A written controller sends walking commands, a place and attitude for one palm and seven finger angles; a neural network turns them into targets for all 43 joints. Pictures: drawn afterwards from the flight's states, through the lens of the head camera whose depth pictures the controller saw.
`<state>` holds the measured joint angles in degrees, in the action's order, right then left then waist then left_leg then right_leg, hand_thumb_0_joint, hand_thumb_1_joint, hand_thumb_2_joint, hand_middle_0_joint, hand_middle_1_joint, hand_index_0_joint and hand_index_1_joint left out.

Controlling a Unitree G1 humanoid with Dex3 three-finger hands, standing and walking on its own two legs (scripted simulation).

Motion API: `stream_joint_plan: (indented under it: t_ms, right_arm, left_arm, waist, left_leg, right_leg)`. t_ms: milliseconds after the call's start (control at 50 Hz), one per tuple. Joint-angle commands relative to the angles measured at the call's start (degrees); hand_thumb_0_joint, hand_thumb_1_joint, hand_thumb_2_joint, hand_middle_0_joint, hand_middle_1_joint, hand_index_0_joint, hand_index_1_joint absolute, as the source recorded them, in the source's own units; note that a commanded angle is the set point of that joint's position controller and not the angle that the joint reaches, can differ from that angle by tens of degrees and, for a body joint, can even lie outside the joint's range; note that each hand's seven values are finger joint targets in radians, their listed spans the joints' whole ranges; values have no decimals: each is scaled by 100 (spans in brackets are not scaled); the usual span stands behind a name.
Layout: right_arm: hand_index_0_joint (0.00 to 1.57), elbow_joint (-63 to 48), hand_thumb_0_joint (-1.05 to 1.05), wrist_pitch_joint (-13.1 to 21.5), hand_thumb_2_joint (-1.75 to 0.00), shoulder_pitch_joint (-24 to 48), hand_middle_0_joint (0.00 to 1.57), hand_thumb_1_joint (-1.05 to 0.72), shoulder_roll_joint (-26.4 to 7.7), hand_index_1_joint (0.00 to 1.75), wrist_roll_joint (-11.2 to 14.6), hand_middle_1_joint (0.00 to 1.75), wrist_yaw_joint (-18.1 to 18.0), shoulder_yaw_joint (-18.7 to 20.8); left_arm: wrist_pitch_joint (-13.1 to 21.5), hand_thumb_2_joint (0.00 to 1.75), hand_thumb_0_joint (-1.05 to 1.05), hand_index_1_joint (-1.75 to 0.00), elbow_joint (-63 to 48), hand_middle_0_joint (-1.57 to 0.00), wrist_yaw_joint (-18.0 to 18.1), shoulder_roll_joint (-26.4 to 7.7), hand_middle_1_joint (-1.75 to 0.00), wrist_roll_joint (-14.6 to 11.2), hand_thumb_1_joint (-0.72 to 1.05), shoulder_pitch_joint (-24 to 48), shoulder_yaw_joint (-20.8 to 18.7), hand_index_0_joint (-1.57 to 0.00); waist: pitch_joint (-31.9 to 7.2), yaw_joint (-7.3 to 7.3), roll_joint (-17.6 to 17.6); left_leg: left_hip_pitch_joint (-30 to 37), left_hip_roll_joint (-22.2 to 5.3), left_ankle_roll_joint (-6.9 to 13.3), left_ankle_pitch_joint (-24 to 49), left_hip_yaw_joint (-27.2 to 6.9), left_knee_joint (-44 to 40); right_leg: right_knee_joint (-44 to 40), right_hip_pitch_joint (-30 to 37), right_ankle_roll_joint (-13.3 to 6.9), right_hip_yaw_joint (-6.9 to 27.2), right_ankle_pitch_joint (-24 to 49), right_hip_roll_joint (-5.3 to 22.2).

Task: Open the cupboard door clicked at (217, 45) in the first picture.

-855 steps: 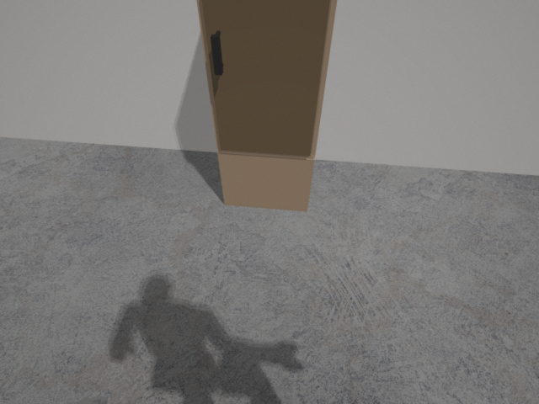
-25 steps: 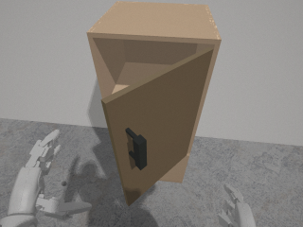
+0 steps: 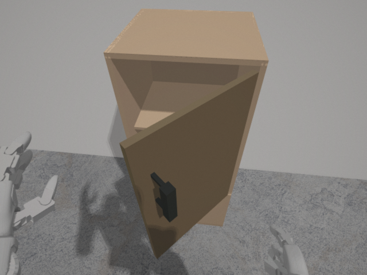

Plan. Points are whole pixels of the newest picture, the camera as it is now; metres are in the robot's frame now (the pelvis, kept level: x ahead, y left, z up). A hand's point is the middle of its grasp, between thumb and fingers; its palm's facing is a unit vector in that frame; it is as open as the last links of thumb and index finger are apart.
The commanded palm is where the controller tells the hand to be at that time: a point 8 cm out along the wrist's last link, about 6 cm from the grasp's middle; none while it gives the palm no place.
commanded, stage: draw the hand back to the body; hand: left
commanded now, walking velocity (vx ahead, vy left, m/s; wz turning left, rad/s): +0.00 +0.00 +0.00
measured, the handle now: (163, 196) +0.28 +0.09 +0.03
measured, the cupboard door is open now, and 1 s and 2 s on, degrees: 48 48 48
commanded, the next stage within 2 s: step back with the hand held close in 0.40 s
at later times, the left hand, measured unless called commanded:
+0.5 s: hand (56, 194) +0.19 +0.24 +0.15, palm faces +0.45 -0.80 -0.39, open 7.4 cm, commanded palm +0.14 +0.28 +0.18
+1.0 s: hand (20, 222) +0.14 +0.27 +0.15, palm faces +0.35 -0.79 -0.50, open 7.4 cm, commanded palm +0.08 +0.31 +0.18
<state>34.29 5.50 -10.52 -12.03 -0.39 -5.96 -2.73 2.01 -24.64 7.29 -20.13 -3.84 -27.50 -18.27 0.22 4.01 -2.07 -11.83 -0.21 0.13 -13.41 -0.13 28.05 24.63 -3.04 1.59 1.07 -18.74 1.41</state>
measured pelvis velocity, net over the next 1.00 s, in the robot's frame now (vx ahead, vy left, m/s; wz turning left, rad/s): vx -0.06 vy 0.01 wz -0.01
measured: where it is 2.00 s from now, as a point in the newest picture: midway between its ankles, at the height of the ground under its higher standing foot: outside the picture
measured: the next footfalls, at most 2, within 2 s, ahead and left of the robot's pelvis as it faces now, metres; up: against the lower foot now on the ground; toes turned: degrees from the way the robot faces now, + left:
right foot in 1.58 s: -0.20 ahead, -0.10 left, +0.00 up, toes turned +4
left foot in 1.76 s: -0.14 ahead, +0.14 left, +0.00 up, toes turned +3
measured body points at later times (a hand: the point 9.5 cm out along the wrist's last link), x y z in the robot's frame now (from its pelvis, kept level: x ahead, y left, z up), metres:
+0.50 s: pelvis +0.00 -0.02 +0.00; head -0.01 -0.05 +0.45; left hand +0.16 +0.28 +0.18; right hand +0.20 -0.25 -0.08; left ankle +0.02 +0.12 -0.74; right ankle -0.06 -0.14 -0.74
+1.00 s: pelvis -0.06 +0.01 +0.00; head -0.04 +0.02 +0.45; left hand +0.12 +0.31 +0.18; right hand +0.12 -0.23 -0.08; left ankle +0.02 +0.12 -0.74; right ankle -0.06 -0.14 -0.74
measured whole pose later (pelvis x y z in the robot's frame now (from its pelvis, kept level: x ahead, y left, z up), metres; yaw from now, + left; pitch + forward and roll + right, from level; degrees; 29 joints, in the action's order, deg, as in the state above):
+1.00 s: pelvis -0.06 +0.01 +0.00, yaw +0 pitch -1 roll -2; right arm 30.3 -1.8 -9.5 -12.6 1.0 -5.4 0.5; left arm 7.6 -29.3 7.4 -25.2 -3.9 -32.6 -23.4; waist 3.6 0.1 -1.5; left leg -19.4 -1.4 0.8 -6.9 -0.1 27.0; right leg 24.2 -11.0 2.5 1.2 -12.4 0.2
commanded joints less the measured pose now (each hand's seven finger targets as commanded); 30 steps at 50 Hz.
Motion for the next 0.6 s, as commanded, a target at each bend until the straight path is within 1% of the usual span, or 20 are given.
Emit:
stream_joint_plan:
  t_ms: [0, 40, 80, 120, 160, 180, 200, 220, 240, 300, 320, 360, 380, 400, 480, 500, 520, 540, 560, 580]
  right_arm:
    - [20, -849, 0, 268, -90, 734, 20, -90, -653, 30, 19, 30, -27, 287]
    - [20, -838, 0, 234, -90, 719, 20, -90, -652, 30, 13, 30, 0, 307]
    - [20, -838, 0, 186, -90, 728, 20, -90, -666, 30, 23, 30, 17, 334]
    - [20, -855, 0, 155, -90, 757, 20, -90, -673, 30, 18, 30, 22, 351]
    - [20, -853, 0, 152, -90, 789, 20, -90, -657, 30, 14, 30, 1, 363]
    - [20, -844, 0, 131, -90, 793, 20, -90, -662, 30, 14, 30, -14, 356]
    - [20, -855, 0, 147, -90, 822, 20, -90, -651, 30, 17, 30, -20, 363]
    - [20, -849, 0, 173, -90, 799, 20, -90, -646, 30, 9, 30, -22, 365]
    - [20, -832, 0, 192, -90, 795, 20, -90, -624, 30, 5, 30, -28, 360]
    - [20, -812, 0, 189, -90, 825, 20, -90, -620, 30, 9, 30, -37, 362]
    - [20, -809, 0, 185, -90, 817, 20, -90, -613, 30, 15, 30, -44, 372]
    - [20, -799, 0, 183, -90, 821, 20, -90, -624, 30, 15, 30, -41, 386]
    - [20, -775, 0, 171, -90, 813, 20, -90, -629, 30, 11, 30, -45, 380]
    - [20, -792, 0, 179, -90, 830, 20, -90, -630, 30, 13, 30, -35, 392]
    - [20, -761, 0, 159, -90, 863, 20, -90, -629, 30, 12, 30, -48, 396]
    - [20, -818, 0, 186, -90, 912, 20, -90, -628, 30, 14, 30, -42, 386]
    - [20, -901, 0, 39, -90, 731, 20, -90, -737, 30, 33, 30, -8, 399]
    - [20, -785, 0, -80, -90, 796, 20, -90, -677, 30, 4, 30, 5, 412]
    - [20, -873, 0, -176, -90, 762, 20, -90, -692, 30, 16, 30, 32, 445]
    - [20, -921, 0, -255, -90, 769, 20, -90, -715, 30, 23, 30, 37, 479]
  left_arm:
    - [398, 90, 0, -30, -1174, -20, 69, -1088, -30, -16, 90, 678, -886, -20]
    - [379, 90, 0, -30, -945, -20, 26, -888, -30, -39, 90, 466, -740, -20]
    - [351, 90, 0, -30, -829, -20, -11, -842, -30, -55, 90, 394, -680, -20]
    - [355, 90, 0, -30, -948, -20, -29, -914, -30, -52, 90, 482, -714, -20]
    - [383, 90, 0, -30, -976, -20, -26, -1012, -30, -60, 90, 509, -806, -20]
    - [374, 90, 0, -30, -926, -20, -20, -1085, -30, -56, 90, 538, -845, -20]
    - [406, 90, 0, -30, -1087, -20, -28, -1074, -30, -55, 90, 646, -833, -20]
    - [441, 90, 0, -30, -1199, -20, -10, -1156, -30, -43, 90, 644, -904, -20]
    - [458, 90, 0, -30, -1206, -20, -1, -1154, -30, -31, 90, 612, -916, -20]
    - [439, 90, 0, -30, -1053, -20, -18, -1091, -30, -65, 90, 532, -872, -20]
    - [444, 90, 0, -30, -981, -20, -26, -1048, -30, -75, 90, 493, -843, -20]
    - [467, 90, 0, -30, -978, -20, -37, -1060, -30, -75, 90, 567, -854, -20]
    - [452, 90, 0, -30, -858, -20, -46, -1047, -30, -77, 90, 564, -837, -20]
    - [475, 90, 0, -30, -967, -20, -53, -1042, -30, -77, 90, 576, -834, -20]
    - [472, 90, 0, -30, -801, -20, -76, -1060, -30, -91, 90, 569, -832, -20]
    - [523, 90, 0, -30, -1237, -20, -79, -1094, -30, -93, 90, 897, -780, -20]
    - [746, 90, 0, -30, -1470, -20, -21, -1830, -30, 6, 90, 1292, -1467, -20]
    - [726, 90, 0, -30, -880, -20, -78, -1445, -30, 2, 90, 606, -1216, -20]
    - [712, 90, 0, -30, -822, -20, -115, -1274, -30, 18, 90, 297, -1061, -20]
    - [738, 90, 0, -30, -975, -20, -122, -1296, -30, 27, 90, 240, -1064, -20]
  waist:
    - [-521, -2, -271]
    - [-468, -13, -60]
    - [-446, -11, 75]
    - [-482, -8, -34]
    - [-516, 5, 61]
    - [-462, 15, 119]
    - [-483, 0, 0]
    - [-619, 15, -148]
    - [-660, 25, -255]
    - [-450, 11, -106]
    - [-367, -3, 34]
    - [-417, -4, 67]
    - [-348, -4, 61]
    - [-405, 1, -20]
    - [-367, 14, 110]
    - [-487, -5, 45]
    - [35, -285, 152]
    - [-113, -304, 470]
    - [-245, -309, 561]
    - [-377, -307, 358]
  left_leg:
    - [926, -35, 83, 1411, 97, -437]
    - [943, -31, 99, 1432, 123, -448]
    - [927, -22, 125, 1531, 160, -432]
    - [971, -10, 128, 1527, 200, -434]
    - [1018, 6, 148, 1487, 228, -420]
    - [969, 15, 152, 1476, 220, -424]
    - [1024, 23, 147, 1478, 237, -414]
    - [1084, 30, 142, 1542, 243, -402]
    - [1126, 48, 146, 1608, 259, -375]
    - [1074, 40, 142, 1523, 268, -398]
    - [1059, 29, 152, 1501, 285, -403]
    - [1102, 40, 161, 1477, 294, -405]
    - [1058, 41, 155, 1491, 285, -415]
    - [1110, 39, 151, 1497, 288, -424]
    - [1107, 42, 168, 1490, 302, -436]
    - [1176, 55, 170, 1462, 280, -443]
    - [890, -38, 235, 1532, 196, -34]
    - [874, -27, 234, 1675, 181, 118]
    - [809, -23, 217, 1847, 197, 159]
    - [802, -28, 208, 2080, 205, 126]
  right_leg:
    - [-403, -575, -222, -369, 1732, -217]
    - [-430, -596, -192, -387, 1799, -222]
    - [-460, -519, -187, -373, 1969, -209]
    - [-486, -536, -158, -351, 2014, -207]
    - [-533, -548, -146, -328, 2043, -206]
    - [-552, -487, -158, -334, 2063, -194]
    - [-573, -532, -146, -308, 2084, -199]
    - [-545, -462, -153, -314, 2143, -189]
    - [-539, -459, -157, -310, 2211, -187]
    - [-618, -540, -136, -303, 2188, -194]
    - [-623, -563, -119, -307, 2211, -194]
    - [-651, -560, -110, -295, 2199, -195]
    - [-659, -522, -123, -305, 2218, -191]
    - [-662, -535, -115, -292, 2214, -194]
    - [-714, -509, -102, -272, 2269, -181]
    - [-719, -507, -89, -260, 2230, -178]
    - [-1035, -1135, -23, -13, 2808, 81]
    - [-935, -1026, 5, -78, 3314, 185]
    - [-810, -899, 48, -124, 3650, 206]
    - [-688, -789, 56, -192, 3816, 215]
